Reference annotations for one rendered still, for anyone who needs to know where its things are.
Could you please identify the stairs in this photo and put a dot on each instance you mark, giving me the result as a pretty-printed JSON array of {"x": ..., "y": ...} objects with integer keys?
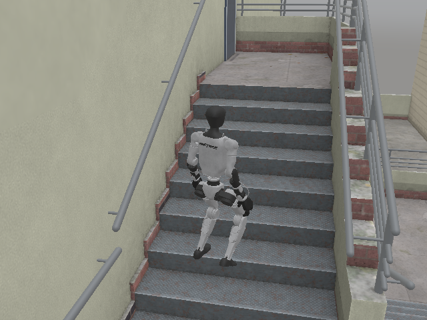
[
  {"x": 403, "y": 310},
  {"x": 285, "y": 260}
]

